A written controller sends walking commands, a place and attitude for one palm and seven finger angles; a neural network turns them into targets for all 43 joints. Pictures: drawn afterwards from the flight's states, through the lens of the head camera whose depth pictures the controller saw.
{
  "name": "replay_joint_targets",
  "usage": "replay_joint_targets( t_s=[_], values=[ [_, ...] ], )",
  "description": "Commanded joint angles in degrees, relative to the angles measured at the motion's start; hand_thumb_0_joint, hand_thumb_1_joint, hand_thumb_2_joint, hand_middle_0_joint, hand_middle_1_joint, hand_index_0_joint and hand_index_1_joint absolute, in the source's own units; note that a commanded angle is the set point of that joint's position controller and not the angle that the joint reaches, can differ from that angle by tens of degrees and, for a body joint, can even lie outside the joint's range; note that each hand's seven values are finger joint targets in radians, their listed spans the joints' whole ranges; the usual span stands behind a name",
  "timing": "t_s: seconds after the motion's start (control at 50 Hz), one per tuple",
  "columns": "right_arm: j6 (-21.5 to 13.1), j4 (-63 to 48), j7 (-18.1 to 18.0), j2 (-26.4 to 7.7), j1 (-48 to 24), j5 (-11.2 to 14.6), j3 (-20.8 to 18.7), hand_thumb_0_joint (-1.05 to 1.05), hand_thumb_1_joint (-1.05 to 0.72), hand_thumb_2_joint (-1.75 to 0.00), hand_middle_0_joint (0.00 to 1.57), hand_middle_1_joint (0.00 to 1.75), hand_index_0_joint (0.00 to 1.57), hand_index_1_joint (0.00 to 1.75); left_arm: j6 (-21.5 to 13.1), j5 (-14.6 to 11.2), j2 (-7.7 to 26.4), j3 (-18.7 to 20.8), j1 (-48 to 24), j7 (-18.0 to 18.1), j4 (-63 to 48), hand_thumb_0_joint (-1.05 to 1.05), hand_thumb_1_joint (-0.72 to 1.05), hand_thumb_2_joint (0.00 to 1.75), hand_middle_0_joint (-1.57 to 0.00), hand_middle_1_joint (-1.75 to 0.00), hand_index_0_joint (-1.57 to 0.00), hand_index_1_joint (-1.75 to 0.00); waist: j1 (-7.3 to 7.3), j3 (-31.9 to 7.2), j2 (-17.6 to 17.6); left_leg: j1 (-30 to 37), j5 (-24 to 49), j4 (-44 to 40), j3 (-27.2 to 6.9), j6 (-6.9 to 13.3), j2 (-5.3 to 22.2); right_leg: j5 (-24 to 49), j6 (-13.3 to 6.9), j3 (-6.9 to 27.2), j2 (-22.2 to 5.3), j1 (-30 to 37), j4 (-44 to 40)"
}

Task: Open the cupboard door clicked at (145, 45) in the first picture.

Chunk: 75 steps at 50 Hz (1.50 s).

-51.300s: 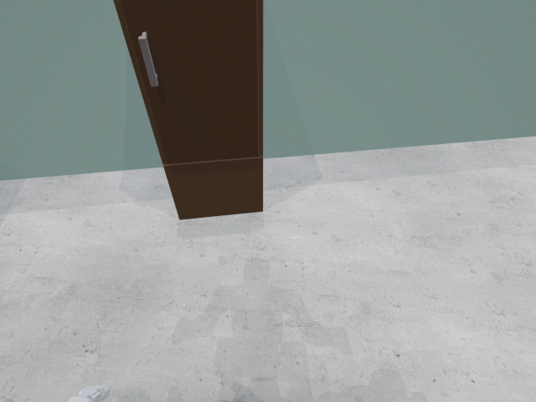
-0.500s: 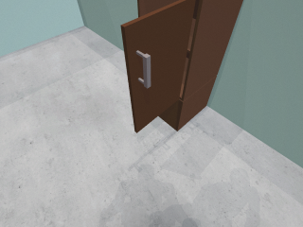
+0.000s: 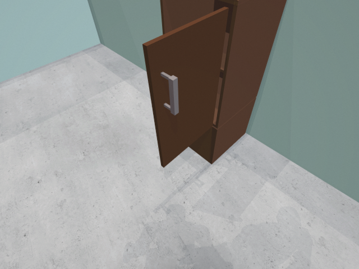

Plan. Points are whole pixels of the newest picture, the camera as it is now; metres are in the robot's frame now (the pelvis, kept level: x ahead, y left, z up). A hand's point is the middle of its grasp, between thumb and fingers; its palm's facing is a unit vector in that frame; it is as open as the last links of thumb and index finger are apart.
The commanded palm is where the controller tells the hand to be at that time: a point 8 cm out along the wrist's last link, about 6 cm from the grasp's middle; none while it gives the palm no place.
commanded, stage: let the arm hang, fingers relaxed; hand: left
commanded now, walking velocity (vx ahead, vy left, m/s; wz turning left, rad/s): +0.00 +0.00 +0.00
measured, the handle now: (169, 93) +0.62 +0.07 +0.03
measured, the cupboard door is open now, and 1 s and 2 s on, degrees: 91 91 91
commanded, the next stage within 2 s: look to check the result in 0.08 s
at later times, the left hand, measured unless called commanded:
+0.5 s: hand out of the picture +0.08 +0.23 -0.16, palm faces +0.00 -0.94 -0.33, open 7.4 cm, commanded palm none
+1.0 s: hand out of the picture +0.13 +0.23 -0.15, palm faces -0.03 -0.94 -0.34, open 7.4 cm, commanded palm none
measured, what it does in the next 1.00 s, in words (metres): stands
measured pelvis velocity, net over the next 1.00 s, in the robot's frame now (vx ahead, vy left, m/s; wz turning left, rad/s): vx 0.04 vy -0.01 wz -0.01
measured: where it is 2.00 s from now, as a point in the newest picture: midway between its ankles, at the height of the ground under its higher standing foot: outside the picture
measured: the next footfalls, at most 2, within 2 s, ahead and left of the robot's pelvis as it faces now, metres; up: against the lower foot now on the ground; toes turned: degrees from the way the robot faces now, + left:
none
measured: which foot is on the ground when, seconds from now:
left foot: down 0.00-1.00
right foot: down 0.00-1.00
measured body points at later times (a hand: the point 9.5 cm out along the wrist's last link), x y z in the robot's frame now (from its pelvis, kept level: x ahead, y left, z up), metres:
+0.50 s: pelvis +0.02 +0.00 +0.00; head +0.05 -0.02 +0.45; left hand +0.08 +0.28 -0.13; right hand +0.08 -0.28 -0.15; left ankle -0.01 +0.12 -0.74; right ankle +0.05 -0.09 -0.74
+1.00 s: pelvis +0.04 -0.01 +0.00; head +0.06 -0.02 +0.45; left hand +0.13 +0.28 -0.13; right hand +0.09 -0.29 -0.15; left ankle -0.01 +0.12 -0.74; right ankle +0.05 -0.09 -0.74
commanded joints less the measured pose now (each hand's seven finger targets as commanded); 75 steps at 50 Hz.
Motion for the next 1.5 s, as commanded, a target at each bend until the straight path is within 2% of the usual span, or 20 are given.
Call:
replay_joint_targets(
  t_s=[0.0,0.04,0.12,0.24,0.32,0.46,0.62,0.72,0.9,0.96,1.06,1.08,1.48],
  values=[
    [-1.03,-1.67,-0.66,-8.37,0.94,0.29,-1.54,0.00,-0.90,-0.90,0.20,0.30,0.20,0.30,-0.94,-0.22,10.84,1.94,0.31,0.80,-2.10,0.00,0.90,0.90,-0.20,-0.30,-0.20,-0.30,0.47,-0.21,-0.17,-5.55,2.87,-5.47,-5.51,1.87,6.19,-2.79,-0.68,8.33,-7.04,4.86,-5.08],
    [-1.05,-1.82,-0.70,-8.72,0.39,0.28,-1.60,0.00,-0.90,-0.90,0.20,0.30,0.20,0.30,-1.10,-0.26,10.96,2.00,0.34,0.78,-1.98,0.00,0.90,0.90,-0.20,-0.30,-0.20,-0.30,0.38,-1.10,-1.16,-4.59,3.32,-5.41,-5.54,1.85,6.16,-2.15,-0.69,8.50,-7.11,5.22,-5.35],
    [-1.00,-1.76,-0.68,-9.44,-0.73,0.33,-1.69,0.00,-0.90,-0.90,0.20,0.30,0.20,0.30,-1.21,-0.20,11.51,1.97,-0.25,0.76,-1.72,0.00,0.90,0.90,-0.20,-0.30,-0.20,-0.30,0.22,-1.44,-0.25,-3.38,3.50,-5.55,-5.33,1.76,6.22,-1.78,-0.66,8.81,-7.23,5.05,-5.84],
    [-1.11,-2.00,-0.74,-10.85,-2.15,0.40,-1.73,0.00,-0.90,-0.90,0.20,0.30,0.20,0.30,-1.48,-0.26,12.40,1.97,-0.64,0.72,-1.56,0.00,0.90,0.90,-0.20,-0.30,-0.20,-0.30,0.12,-3.37,-0.78,-1.61,5.74,-5.58,-5.29,1.59,6.58,2.65,-0.67,8.40,-7.52,6.60,-5.55],
    [-1.07,-2.02,-0.80,-11.55,-3.21,0.45,-1.67,0.00,-0.90,-0.90,0.20,0.30,0.20,0.30,-1.52,-0.31,13.04,1.87,-1.14,0.72,-1.36,0.00,0.90,0.90,-0.20,-0.30,-0.20,-0.30,0.09,-3.43,-0.73,-0.73,7.52,-5.66,-5.31,1.52,6.79,5.95,-0.67,8.09,-7.64,6.88,-5.19],
    [-1.02,-2.10,-0.68,-13.01,-4.58,0.46,-1.66,0.00,-0.90,-0.90,0.20,0.30,0.20,0.30,-1.63,-0.32,14.38,1.81,-2.31,0.71,-1.39,0.00,0.90,0.90,-0.20,-0.30,-0.20,-0.30,0.03,-3.85,-2.08,0.15,8.13,-6.17,-5.30,1.37,6.95,7.49,-0.58,8.26,-7.67,7.61,-5.49],
    [-1.12,-2.15,-0.58,-13.86,-5.65,0.44,-1.60,0.00,-0.90,-0.90,0.20,0.30,0.20,0.30,-1.73,-0.32,15.30,1.83,-3.39,0.72,-1.87,0.00,0.90,0.90,-0.20,-0.30,-0.20,-0.30,0.10,-4.75,-0.78,0.87,9.52,-6.52,-5.01,1.15,7.12,9.82,-0.55,8.40,-7.80,8.79,-5.42],
    [-1.15,-2.28,-0.55,-14.31,-5.92,0.45,-1.61,0.00,-0.90,-0.90,0.20,0.30,0.20,0.30,-1.82,-0.33,15.82,1.89,-3.82,0.73,-2.15,0.00,0.90,0.90,-0.20,-0.30,-0.20,-0.30,0.10,-4.59,-1.75,1.22,10.01,-6.69,-4.98,1.07,7.10,11.10,-0.40,8.46,-7.87,9.11,-5.59],
    [-1.10,-2.26,-0.50,-14.71,-6.05,0.47,-1.58,0.00,-0.90,-0.90,0.20,0.30,0.20,0.30,-1.83,-0.32,16.12,1.89,-4.43,0.69,-2.38,0.00,0.90,0.90,-0.20,-0.30,-0.20,-0.30,0.02,-4.31,-1.76,1.40,8.71,-7.05,-4.63,1.01,7.16,9.41,-0.24,8.90,-7.78,9.04,-6.47],
    [-1.25,-2.27,-0.57,-15.00,-5.92,0.43,-1.61,0.00,-0.90,-0.90,0.20,0.30,0.20,0.30,-1.97,-0.40,16.12,1.82,-4.12,0.69,-2.40,0.00,0.90,0.90,-0.20,-0.30,-0.20,-0.30,0.02,-5.94,-1.28,2.27,10.49,-6.83,-4.60,0.98,7.33,12.26,-0.45,9.04,-7.80,10.01,-5.81],
    [-1.20,-2.12,-0.65,-14.76,-5.69,0.52,-1.59,0.00,-0.90,-0.90,0.20,0.30,0.20,0.30,-1.91,-0.42,16.06,1.83,-4.07,0.72,-2.34,0.00,0.90,0.90,-0.20,-0.30,-0.20,-0.30,0.01,-5.10,-1.10,1.97,9.67,-7.00,-4.36,0.92,7.25,11.78,-0.33,9.16,-7.75,9.76,-6.26],
    [-1.17,-2.24,-0.68,-14.70,-5.64,0.57,-1.53,0.00,-0.90,-0.90,0.20,0.30,0.20,0.30,-1.90,-0.38,16.11,1.87,-3.95,0.76,-2.45,0.00,0.90,0.90,-0.20,-0.30,-0.20,-0.30,0.08,-5.00,-1.93,1.99,9.39,-6.97,-4.43,1.02,7.29,11.05,-0.33,8.94,-7.56,9.51,-6.31],
    [-1.38,-2.12,-0.77,-14.62,-5.84,0.60,-1.48,0.00,-0.90,-0.90,0.20,0.30,0.20,0.30,-1.79,-0.33,15.59,1.60,-3.22,0.59,-2.04,0.00,0.90,0.90,-0.20,-0.30,-0.20,-0.30,0.11,-4.12,-0.74,2.32,9.25,-7.62,-4.53,1.17,7.49,9.09,-0.51,8.93,-7.33,8.29,-6.48]
  ],
)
